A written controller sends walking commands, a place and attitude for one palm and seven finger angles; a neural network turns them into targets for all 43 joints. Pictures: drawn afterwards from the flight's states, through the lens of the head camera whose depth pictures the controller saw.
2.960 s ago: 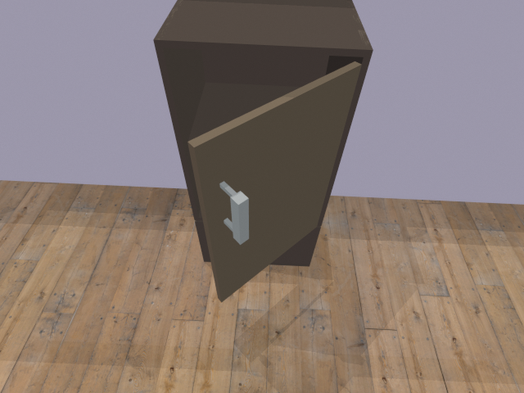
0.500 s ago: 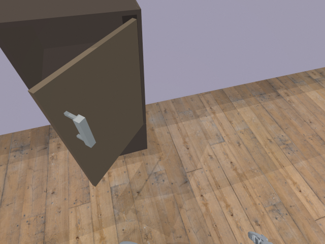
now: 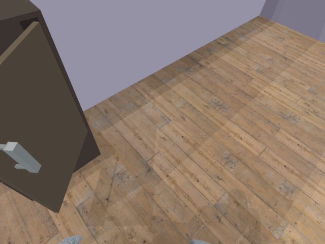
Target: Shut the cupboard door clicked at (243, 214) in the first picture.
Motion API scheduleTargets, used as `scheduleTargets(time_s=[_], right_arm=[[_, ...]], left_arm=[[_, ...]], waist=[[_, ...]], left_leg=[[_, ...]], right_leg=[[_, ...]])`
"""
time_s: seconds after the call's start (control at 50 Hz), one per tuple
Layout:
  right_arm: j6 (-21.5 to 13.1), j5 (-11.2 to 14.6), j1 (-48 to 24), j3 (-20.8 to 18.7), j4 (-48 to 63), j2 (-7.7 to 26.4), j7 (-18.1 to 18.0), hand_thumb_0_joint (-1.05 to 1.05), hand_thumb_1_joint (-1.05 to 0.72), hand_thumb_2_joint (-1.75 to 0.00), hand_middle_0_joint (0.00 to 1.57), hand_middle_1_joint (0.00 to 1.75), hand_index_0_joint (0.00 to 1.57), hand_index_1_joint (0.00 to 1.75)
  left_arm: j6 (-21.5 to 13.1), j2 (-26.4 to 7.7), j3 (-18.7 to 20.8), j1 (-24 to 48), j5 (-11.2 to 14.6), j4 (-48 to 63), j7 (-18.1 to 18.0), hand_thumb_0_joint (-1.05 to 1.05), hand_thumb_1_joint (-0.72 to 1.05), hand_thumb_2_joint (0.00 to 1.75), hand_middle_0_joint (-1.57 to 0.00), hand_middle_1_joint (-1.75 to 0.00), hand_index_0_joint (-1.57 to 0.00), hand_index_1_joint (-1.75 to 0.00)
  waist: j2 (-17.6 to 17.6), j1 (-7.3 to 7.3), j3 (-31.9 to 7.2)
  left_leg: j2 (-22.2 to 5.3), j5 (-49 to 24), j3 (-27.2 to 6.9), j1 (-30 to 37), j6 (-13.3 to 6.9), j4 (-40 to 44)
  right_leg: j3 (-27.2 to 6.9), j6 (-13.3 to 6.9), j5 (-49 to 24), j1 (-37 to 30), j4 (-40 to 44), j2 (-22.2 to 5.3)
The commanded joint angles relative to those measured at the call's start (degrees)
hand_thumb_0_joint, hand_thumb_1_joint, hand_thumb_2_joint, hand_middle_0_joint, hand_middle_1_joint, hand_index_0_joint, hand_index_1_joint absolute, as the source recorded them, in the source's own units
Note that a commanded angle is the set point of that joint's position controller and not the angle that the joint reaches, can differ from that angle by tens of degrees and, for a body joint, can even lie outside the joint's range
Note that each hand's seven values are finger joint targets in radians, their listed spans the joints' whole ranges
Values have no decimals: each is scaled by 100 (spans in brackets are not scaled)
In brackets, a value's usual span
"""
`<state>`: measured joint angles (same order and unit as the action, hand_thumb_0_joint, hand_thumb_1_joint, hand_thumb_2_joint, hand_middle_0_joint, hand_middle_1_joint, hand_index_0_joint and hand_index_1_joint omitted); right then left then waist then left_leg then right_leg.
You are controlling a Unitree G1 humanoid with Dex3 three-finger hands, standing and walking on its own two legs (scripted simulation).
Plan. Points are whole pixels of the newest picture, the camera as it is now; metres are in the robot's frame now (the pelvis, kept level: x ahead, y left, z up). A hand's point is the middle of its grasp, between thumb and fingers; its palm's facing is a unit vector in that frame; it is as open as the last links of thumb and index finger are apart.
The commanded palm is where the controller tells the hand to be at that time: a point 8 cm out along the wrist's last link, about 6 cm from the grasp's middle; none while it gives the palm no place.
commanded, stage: walk to a spot facing it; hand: left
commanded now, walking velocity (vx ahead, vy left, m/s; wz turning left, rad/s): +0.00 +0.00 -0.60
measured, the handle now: (16, 158) +0.31 +0.39 -0.02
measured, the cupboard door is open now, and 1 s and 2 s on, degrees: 44 44 44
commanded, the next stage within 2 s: turn to face it in 2.00 s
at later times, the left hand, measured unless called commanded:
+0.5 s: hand out of the picture +0.13 +0.19 -0.19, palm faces -0.21 -0.96 -0.17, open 7.4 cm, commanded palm none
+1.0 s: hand (156, 167) +0.38 +0.03 -0.18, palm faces -0.61 -0.78 -0.10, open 7.4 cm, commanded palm none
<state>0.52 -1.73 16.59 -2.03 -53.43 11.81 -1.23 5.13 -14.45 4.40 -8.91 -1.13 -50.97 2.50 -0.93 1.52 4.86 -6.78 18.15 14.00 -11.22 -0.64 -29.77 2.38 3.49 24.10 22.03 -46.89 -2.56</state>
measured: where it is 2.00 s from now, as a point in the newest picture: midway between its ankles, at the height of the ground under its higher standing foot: (207, 190)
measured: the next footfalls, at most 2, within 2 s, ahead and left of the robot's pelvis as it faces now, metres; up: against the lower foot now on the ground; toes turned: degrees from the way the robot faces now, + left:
right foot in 0.08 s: +0.02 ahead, -0.14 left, +0.00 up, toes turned -8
left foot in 0.50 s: +0.13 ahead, +0.09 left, +0.00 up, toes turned -12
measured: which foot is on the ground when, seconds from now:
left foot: down 0.00-0.08, up 0.10-0.48, down 0.50-1.00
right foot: up 0.00-0.06, down 0.08-0.50, up 0.52-1.00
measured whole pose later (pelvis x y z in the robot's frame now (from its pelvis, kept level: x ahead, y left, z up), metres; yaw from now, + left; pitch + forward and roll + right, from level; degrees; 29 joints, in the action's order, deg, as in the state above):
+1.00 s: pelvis +0.19 -0.04 -0.01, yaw -36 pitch +1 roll -2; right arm -3.4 -2.0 30.0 -1.2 -62.2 6.5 -1.8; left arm 2.7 -10.8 4.6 -6.3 -1.9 -54.1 3.3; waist -1.7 3.4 5.2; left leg -5.3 25.7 23.4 6.0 1.3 -20.0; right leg 8.6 -0.9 11.1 34.1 -45.2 -2.6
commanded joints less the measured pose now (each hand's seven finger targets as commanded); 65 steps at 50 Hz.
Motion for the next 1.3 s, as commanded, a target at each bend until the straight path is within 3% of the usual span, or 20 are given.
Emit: scheduleTargets(time_s=[0.0, 0.02, 0.04, 0.06, 0.16, 0.26, 0.38, 0.44, 0.48, 0.5, 0.56, 0.62, 0.9, 1.0, 1.04, 1.06, 1.08, 1.16, 1.2, 1.28], right_arm=[[-98, 24, 93, -395, 284, 1263, -32, 0, -90, -90, 20, 30, 20, 30], [-86, 69, 218, -384, 283, 1164, 4, 0, -90, -90, 20, 30, 20, 30], [-60, 89, 242, -271, 454, 730, 37, 0, -90, -90, 20, 30, 20, 30], [5, 71, -137, -220, 695, 637, -7, 0, -90, -90, 20, 30, 20, 30], [126, 21, -300, -248, 456, 696, -2, 0, -90, -90, 20, 30, 20, 30], [42, -10, -570, -282, 589, 742, 112, 0, -90, -90, 20, 30, 20, 30], [-155, 64, -759, -254, 840, 633, 147, 0, -90, -90, 20, 30, 20, 30], [-276, 97, 391, -273, 517, 713, 38, 0, -90, -90, 20, 30, 20, 30], [-305, -21, 1191, -411, 366, 1690, -49, 0, -90, -90, 20, 30, 20, 30], [-319, -20, 959, -348, 379, 1495, -60, 0, -90, -90, 20, 30, 20, 30], [-419, 21, 133, -150, 489, 867, -54, 0, -90, -90, 20, 30, 20, 30], [-514, 89, 285, -113, 352, 618, -96, 0, -90, -90, 20, 30, 20, 30], [-520, -22, 1700, -101, -634, 354, -123, 0, -90, -90, 20, 30, 20, 30], [-489, 29, 1392, -220, -576, 746, -81, 0, -90, -90, 20, 30, 20, 30], [-472, 143, 1157, -202, -387, 631, 20, 0, -90, -90, 20, 30, 20, 30], [-508, 224, 1227, -126, -178, 141, 13, 0, -90, -90, 20, 30, 20, 30], [-533, 190, 717, -144, 12, 243, -30, 0, -90, -90, 20, 30, 20, 30], [-329, 27, 354, -163, -64, 136, -12, 0, -90, -90, 20, 30, 20, 30], [-188, 10, 757, -136, -173, -3, 20, 0, -90, -90, 20, 30, 20, 30], [-182, 3, 238, -157, 38, 50, 127, 0, -90, -90, 20, 30, 20, 30]], left_arm=[[-297, -344, 79, -100, -13, 476, -59, 0, 90, 90, -20, -30, -20, -30], [-363, -601, 113, -430, -36, 378, -102, 0, 90, 90, -20, -30, -20, -30], [-457, -1230, 228, -803, -65, 250, -193, 0, 90, 90, -20, -30, -20, -30], [-438, -1483, 263, -1039, 31, 204, -270, 0, 90, 90, -20, -30, -20, -30], [-408, -925, 164, -154, 23, 458, -318, 0, 90, 90, -20, -30, -20, -30], [-519, -984, 176, -461, -9, 352, -237, 0, 90, 90, -20, -30, -20, -30], [-573, -1089, 219, -573, -39, 357, -207, 0, 90, 90, -20, -30, -20, -30], [-536, -837, 191, -146, -24, 456, -189, 0, 90, 90, -20, -30, -20, -30], [-514, -174, 67, -274, 31, 726, -97, 0, 90, 90, -20, -30, -20, -30], [-521, -417, 143, 40, -56, 727, -78, 0, 90, 90, -20, -30, -20, -30], [-454, -360, 213, -353, -127, 349, 80, 0, 90, 90, -20, -30, -20, -30], [-357, -142, 189, -786, -93, 116, 71, 0, 90, 90, -20, -30, -20, -30], [-436, 341, -4, 1057, -77, 393, 99, 0, 90, 90, -20, -30, -20, -30], [-610, 96, 71, -166, -92, 44, 5, 0, 90, 90, -20, -30, -20, -30], [-706, -579, 246, -1611, -127, -408, -87, 0, 90, 90, -20, -30, -20, -30], [-763, -1120, 346, -2103, -51, -504, -173, 0, 90, 90, -20, -30, -20, -30], [-723, -1372, 371, -2074, 113, -499, -226, 0, 90, 90, -20, -30, -20, -30], [-855, -486, 97, -821, 46, -231, -302, 0, 90, 90, -20, -30, -20, -30], [-903, -422, 47, -574, -6, -205, -291, 0, 90, 90, -20, -30, -20, -30], [-965, -283, 22, -695, -8, -283, -248, 0, 90, 90, -20, -30, -20, -30]], waist=[[1105, -117, -812], [575, -263, -1035], [-1106, -432, -1196], [-1446, -556, -1195], [-587, -167, -670], [-755, -306, -403], [-903, -330, -316], [-366, 284, -524], [2256, 474, -610], [1802, 469, -199], [726, -118, 358], [892, -247, 60], [815, 267, 483], [1081, -408, -503], [619, -1090, -1400], [-643, -1094, -2039], [-489, -1086, -1967], [406, -250, -347], [65, 90, -331], [-561, 54, -171]], left_leg=[[-1266, -2808, -612, 512, -332, -83], [-1141, -2417, -403, -37, -16, -936], [-546, 41, -85, -1640, 365, -2165], [-60, 1857, -649, -2358, 509, -3092], [-104, 497, -1186, -2151, 587, -3464], [27, 242, -1108, -2213, 595, -2877], [363, 499, -1093, -1353, 439, -1341], [454, -6, -1000, 991, 364, 378], [-2087, 2591, -3962, 1789, -326, 2028], [-2299, 2932, -4381, 907, -508, 2432], [-1434, 1628, -2529, 10, -146, 2336], [-1012, -37, -1293, 308, 96, 2054], [-1306, -3103, 21, 1889, -432, 1618], [-1272, -6618, 642, 1980, -242, -421], [-1040, -4608, 584, -58, 72, -2853], [-47, 1130, 234, -2222, 389, -4821], [61, 1500, -642, -2802, 300, -5598], [-499, 185, -1277, -2329, 321, -4807], [-465, -34, -1185, -2026, 400, -4258], [-383, -733, -1088, -2165, 486, -3212]], right_leg=[[327, -199, -765, -708, 1605, 200], [81, -323, -1554, -1703, 2408, -5], [-1539, -790, -3442, -2921, 2592, -1387], [-2309, -1340, -5335, -2692, 2373, -2122], [-1628, -1277, -2892, -1491, 2665, -1060], [-2176, -1340, -372, -1228, 3229, -890], [-2605, -1412, -71, -823, 3173, -861], [-2145, -971, 235, 538, 2195, -230], [-460, -366, 1127, 2270, -853, 804], [-729, -343, 669, 2265, -1627, 297], [-453, -240, -708, 1911, -2379, -50], [-384, -142, -1431, 1796, -2527, -71], [616, -326, -1355, 2279, 56, -125], [1145, -886, -920, 109, 985, 671], [410, -1230, -1695, -2967, 1584, 75], [-2546, -2046, -2852, -4611, 1789, -1815], [-3145, -2331, -3818, -4322, 2333, -2214], [-1770, -1668, -2957, -1155, 3007, -1493], [-1129, -1497, -2642, -517, 3165, -1107], [-972, -1440, -2024, -320, 3373, -709]])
